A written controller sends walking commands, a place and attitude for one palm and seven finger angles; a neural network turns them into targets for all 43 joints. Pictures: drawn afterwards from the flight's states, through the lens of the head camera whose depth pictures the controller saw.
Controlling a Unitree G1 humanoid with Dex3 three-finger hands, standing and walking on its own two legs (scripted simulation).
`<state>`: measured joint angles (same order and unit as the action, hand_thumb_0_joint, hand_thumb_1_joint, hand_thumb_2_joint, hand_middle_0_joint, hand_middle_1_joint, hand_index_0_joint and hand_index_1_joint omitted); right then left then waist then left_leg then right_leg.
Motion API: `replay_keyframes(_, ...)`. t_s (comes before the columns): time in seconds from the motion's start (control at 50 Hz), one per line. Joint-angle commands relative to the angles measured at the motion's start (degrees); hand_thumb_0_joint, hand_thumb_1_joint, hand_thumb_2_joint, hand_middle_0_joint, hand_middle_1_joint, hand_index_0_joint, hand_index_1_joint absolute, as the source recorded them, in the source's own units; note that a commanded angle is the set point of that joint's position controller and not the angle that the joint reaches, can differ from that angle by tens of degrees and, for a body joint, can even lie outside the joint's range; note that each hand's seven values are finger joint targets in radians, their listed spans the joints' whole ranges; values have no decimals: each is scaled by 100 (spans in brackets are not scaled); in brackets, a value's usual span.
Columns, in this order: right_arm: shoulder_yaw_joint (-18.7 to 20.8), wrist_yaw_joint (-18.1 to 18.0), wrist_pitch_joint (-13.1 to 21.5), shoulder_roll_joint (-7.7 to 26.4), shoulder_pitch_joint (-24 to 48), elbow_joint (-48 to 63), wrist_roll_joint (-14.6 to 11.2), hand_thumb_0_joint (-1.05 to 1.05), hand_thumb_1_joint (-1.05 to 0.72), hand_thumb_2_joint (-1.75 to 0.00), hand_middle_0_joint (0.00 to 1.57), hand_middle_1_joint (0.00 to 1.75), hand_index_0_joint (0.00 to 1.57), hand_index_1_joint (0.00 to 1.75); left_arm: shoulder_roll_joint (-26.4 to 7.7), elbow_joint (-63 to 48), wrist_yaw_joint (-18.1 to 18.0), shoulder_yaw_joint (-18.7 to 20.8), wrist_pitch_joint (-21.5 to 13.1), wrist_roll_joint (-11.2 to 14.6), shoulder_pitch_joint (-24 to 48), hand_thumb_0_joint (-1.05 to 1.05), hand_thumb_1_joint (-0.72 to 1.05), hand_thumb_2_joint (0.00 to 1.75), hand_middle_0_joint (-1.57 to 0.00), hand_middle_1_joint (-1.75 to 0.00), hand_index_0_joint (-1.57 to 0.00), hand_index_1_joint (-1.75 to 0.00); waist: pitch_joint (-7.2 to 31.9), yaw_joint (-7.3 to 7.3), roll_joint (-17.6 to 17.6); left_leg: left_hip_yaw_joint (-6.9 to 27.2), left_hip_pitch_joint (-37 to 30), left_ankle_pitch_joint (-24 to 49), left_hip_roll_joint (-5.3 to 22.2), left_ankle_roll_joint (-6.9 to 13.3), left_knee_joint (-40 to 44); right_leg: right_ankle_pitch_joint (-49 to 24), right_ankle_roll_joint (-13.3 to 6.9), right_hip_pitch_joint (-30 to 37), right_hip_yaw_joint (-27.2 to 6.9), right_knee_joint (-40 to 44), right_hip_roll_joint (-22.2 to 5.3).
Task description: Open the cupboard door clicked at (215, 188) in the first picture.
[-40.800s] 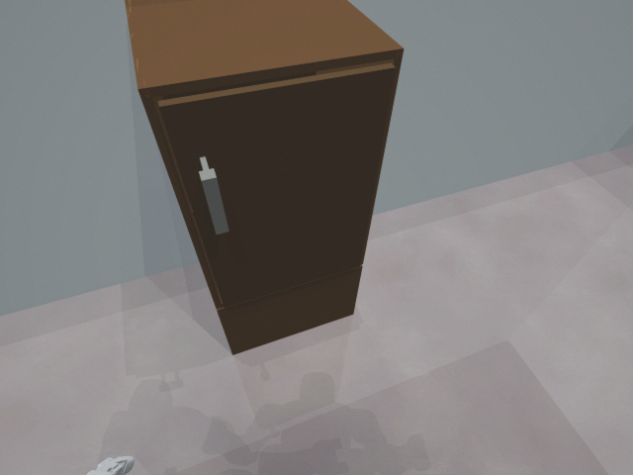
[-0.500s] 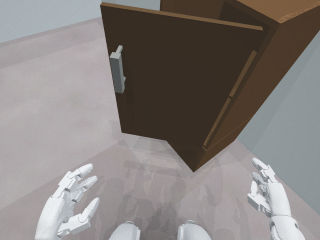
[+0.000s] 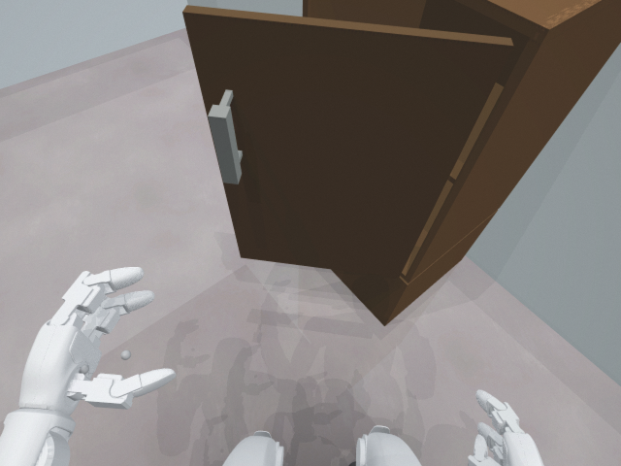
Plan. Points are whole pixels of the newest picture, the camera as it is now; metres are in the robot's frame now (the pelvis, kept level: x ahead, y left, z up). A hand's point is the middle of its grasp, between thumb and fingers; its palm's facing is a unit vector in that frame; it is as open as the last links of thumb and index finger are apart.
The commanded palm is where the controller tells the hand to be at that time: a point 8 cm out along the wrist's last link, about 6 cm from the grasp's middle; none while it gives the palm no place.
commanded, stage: raise the hand with hooked fingers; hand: left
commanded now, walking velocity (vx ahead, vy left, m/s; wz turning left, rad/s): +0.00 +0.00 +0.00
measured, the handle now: (230, 138) +0.56 +0.16 +0.06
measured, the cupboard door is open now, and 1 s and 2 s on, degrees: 44 44 44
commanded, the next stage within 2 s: move the hooked fingers beside the handle in 1.14 s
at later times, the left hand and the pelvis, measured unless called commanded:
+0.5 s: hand (107, 303) +0.28 +0.25 +0.07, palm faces -0.05 -1.00 -0.06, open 13.9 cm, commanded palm +0.26 +0.30 +0.08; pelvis +0.01 -0.01 +0.02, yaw +0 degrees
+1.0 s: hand (98, 281) +0.30 +0.26 +0.08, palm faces -0.03 -1.00 -0.05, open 14.0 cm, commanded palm +0.27 +0.31 +0.09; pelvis +0.01 -0.01 +0.02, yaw -1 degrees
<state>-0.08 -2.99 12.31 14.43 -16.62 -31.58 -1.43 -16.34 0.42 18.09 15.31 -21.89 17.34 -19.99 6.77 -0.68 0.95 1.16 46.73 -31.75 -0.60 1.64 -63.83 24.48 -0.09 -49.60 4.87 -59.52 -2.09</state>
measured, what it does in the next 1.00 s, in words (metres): stands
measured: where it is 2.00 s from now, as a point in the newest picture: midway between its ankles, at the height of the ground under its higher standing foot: outside the picture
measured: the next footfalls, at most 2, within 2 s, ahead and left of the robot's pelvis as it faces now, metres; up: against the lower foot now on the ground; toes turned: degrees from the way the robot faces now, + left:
none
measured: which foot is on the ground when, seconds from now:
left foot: down 0.00-1.00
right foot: down 0.00-1.00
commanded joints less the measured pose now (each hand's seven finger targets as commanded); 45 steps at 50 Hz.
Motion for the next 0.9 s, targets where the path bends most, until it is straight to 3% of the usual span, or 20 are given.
replay_keyframes(0.0,289,-102,403,919,342,927,-116,0,-90,-90,20,30,20,30,-932,-651,434,192,-304,55,856,0,-24,41,-28,-103,-28,-103,1035,-165,165,217,-431,1168,7,-107,1197,-96,-145,968,-107,804,217)
replay_keyframes(0.08,282,-183,402,947,318,983,-128,0,-90,-90,20,30,20,30,-1605,-912,541,881,-101,252,1054,0,-34,37,-29,-110,-29,-110,1528,75,486,225,-866,1866,5,-134,1327,-714,-187,1529,-92,786,242)
replay_keyframes(0.1,253,-174,383,895,327,1011,-124,0,-90,-90,20,30,20,30,-1571,-1034,530,937,-101,321,1066,0,-36,36,-29,-111,-29,-111,1630,132,678,190,-983,2025,-1,-146,1372,-851,-182,1642,-96,813,236)
replay_keyframes(0.12,250,-170,370,859,328,981,-121,0,-90,-90,20,30,20,30,-1600,-992,472,1060,-108,378,1034,0,-38,35,-29,-112,-29,-112,1612,145,593,202,-1033,2194,8,-160,1390,-1005,-181,1727,-68,825,247)
replay_keyframes(0.18,221,-139,324,840,304,938,-102,0,-90,-90,20,30,20,30,-1488,-625,383,1087,-83,436,1155,0,-45,32,-30,-117,-30,-117,1264,105,573,187,-985,2316,19,-185,1393,-1172,-194,1668,-35,849,296)
replay_keyframes(0.24,200,-117,272,906,273,915,-127,0,-90,-90,20,30,20,30,-1303,-20,517,831,73,345,1356,0,-50,30,-30,-120,-30,-120,855,-49,514,132,-833,1896,24,-176,1462,-921,-146,1469,-46,1004,269)
replay_keyframes(0.28,184,-127,250,979,222,936,-139,0,-90,-90,20,30,20,30,-1359,377,702,753,245,293,1582,0,-50,30,-30,-120,-30,-120,764,-113,311,158,-784,1849,30,-152,1495,-934,-165,1503,-56,1051,287)
replay_keyframes(0.32,190,-142,253,1025,189,966,-149,0,-90,-90,20,30,20,30,-1531,412,887,811,347,274,1818,0,-50,30,-30,-120,-30,-120,1036,-106,297,136,-899,1986,25,-128,1506,-1112,-140,1649,-98,1099,262)
replay_keyframes(0.4,151,-191,268,1017,185,925,-108,0,-90,-90,20,30,20,30,-2095,279,1111,1311,290,434,2472,0,-50,30,-30,-120,-30,-120,1546,-12,408,125,-1124,2332,12,-117,1489,-1480,-164,2069,-195,1111,261)
replay_keyframes(0.46,141,-209,305,982,181,858,-85,0,-90,-90,20,30,20,30,-2222,359,1095,1558,63,553,2621,0,-50,30,-30,-120,-30,-120,1581,33,301,144,-1177,2476,28,-128,1511,-1577,-158,2147,-185,1096,270)
replay_keyframes(0.48,127,-205,304,990,179,809,-63,0,-90,-90,20,30,20,30,-2372,457,1102,1684,30,577,2738,0,-50,30,-30,-120,-30,-120,1521,66,482,119,-1163,2537,19,-136,1467,-1638,-192,2126,-214,1080,286)
replay_keyframes(0.56,133,-203,252,1022,131,712,-110,0,-90,-90,20,30,20,30,-2175,1211,1266,1515,151,551,2851,0,-50,30,-30,-120,-30,-120,1216,-21,465,77,-1063,2255,23,-130,1594,-1402,-162,1981,-213,1222,242)
replay_keyframes(0.62,154,-213,212,1083,52,728,-137,0,-90,-90,20,30,20,30,-2327,1461,1479,1505,366,500,3069,0,-50,30,-30,-120,-30,-120,1366,-34,449,53,-1153,2364,25,-100,1651,-1534,-155,2101,-248,1288,229)
replay_keyframes(0.64,159,-209,210,1078,41,761,-137,0,-90,-90,20,30,20,30,-2228,1514,1535,1424,421,497,2966,0,-50,30,-30,-120,-30,-120,1388,-17,455,44,-1180,2422,19,-92,1667,-1574,-152,2112,-243,1309,222)
replay_keyframes(0.7,177,-157,237,1073,10,808,-111,0,-90,-90,20,30,20,30,-2206,1369,1597,1446,395,561,2848,0,-50,30,-30,-120,-30,-120,1522,24,332,71,-1303,2725,35,-100,1681,-1815,-158,2199,-217,1282,248)
replay_keyframes(0.76,194,-127,234,1078,8,840,-83,0,-90,-90,20,30,20,30,-2361,1322,1459,1673,211,590,2842,0,-50,30,-30,-120,-30,-120,1428,41,121,68,-1156,2494,27,-98,1710,-1615,-145,2166,-216,1297,257)
replay_keyframes(0.78,192,-123,228,1091,8,814,-69,0,-90,-90,20,30,20,30,-2477,1323,1397,1775,144,599,2905,0,-50,30,-30,-120,-30,-120,1339,66,148,64,-1086,2437,29,-111,1697,-1553,-171,2162,-234,1279,269)
replay_keyframes(0.84,178,-121,201,1052,29,811,-75,0,-90,-90,20,30,20,30,-2348,1400,1290,1704,15,551,3021,0,-50,30,-30,-120,-30,-120,1217,39,377,59,-1107,2170,19,-125,1787,-1247,-173,2015,-205,1293,249)
replay_keyframes(0.88,190,-132,213,1058,20,812,-69,0,-90,-90,20,30,20,30,-2413,1197,1278,1658,-35,491,3151,0,-50,30,-30,-120,-30,-120,1356,32,680,49,-1273,2244,22,-116,1762,-1267,-197,2003,-241,1269,248)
